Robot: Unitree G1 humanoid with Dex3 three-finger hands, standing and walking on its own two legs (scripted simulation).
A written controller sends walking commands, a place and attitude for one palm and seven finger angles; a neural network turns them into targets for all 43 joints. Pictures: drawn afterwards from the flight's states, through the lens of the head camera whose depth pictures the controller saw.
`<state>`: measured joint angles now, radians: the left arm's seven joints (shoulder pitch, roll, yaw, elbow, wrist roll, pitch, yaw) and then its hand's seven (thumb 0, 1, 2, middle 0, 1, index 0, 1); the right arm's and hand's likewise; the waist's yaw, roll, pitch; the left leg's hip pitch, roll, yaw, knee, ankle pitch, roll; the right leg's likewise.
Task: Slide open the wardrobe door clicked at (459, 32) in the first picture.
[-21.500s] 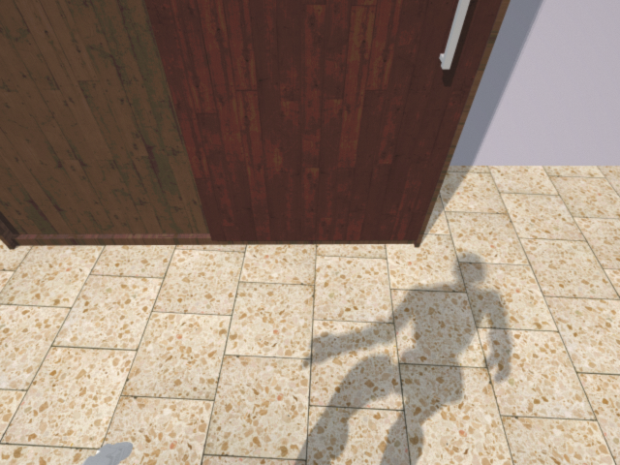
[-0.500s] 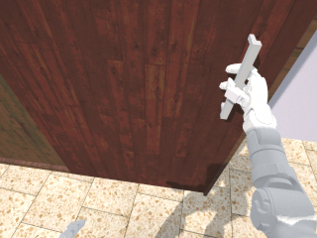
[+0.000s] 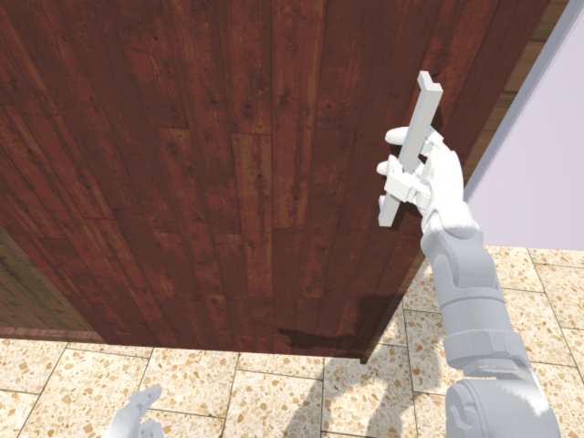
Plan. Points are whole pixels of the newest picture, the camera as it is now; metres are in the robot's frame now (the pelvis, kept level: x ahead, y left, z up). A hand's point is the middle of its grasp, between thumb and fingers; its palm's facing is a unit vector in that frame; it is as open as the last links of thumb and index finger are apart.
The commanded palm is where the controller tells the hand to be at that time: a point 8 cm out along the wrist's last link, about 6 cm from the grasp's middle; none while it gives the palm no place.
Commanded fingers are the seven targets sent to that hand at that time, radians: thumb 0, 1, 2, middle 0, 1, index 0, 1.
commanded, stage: tug the door sideways, standing still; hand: right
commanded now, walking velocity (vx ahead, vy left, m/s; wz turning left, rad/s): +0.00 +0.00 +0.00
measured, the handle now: (402, 158) +0.48 -0.12 +0.15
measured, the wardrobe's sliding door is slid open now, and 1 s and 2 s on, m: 0.00 0.04 0.12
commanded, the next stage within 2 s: step sideways, sliding the door along in 0.68 s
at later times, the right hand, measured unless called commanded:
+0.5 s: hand (384, 179) +0.42 -0.09 +0.16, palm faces +0.05 +1.00 -0.05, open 5.7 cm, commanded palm +0.39 -0.08 +0.16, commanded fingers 0.00 -0.90 -0.90 0.45 1.40 0.45 1.40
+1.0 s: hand (362, 180) +0.42 -0.06 +0.15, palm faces -0.04 +0.99 -0.13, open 5.8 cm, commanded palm +0.41 -0.10 +0.16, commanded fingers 0.00 -0.90 -0.90 0.45 1.40 0.45 1.40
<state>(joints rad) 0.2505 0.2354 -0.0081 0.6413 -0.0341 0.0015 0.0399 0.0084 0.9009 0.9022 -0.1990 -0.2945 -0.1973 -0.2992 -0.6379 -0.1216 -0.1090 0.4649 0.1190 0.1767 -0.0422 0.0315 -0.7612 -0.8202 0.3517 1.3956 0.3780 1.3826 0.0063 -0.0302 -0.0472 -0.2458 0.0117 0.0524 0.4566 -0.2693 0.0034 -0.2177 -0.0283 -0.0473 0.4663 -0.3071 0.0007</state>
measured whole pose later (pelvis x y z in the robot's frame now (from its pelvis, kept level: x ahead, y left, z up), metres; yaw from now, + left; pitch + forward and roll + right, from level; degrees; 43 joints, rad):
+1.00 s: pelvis -0.02 +0.01 -0.02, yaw +1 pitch +1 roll -1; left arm 0.23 0.20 0.00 0.69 -0.03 -0.06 0.09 0.01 0.90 0.90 -0.20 -0.29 -0.20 -0.30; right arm -0.79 -0.18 0.00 0.73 0.12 -0.11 -0.07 -0.02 -0.71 -0.83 0.42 1.39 0.31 1.40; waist 0.01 -0.04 0.04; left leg -0.36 0.00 0.03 0.73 -0.38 0.01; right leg -0.29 -0.04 -0.05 0.63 -0.37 0.01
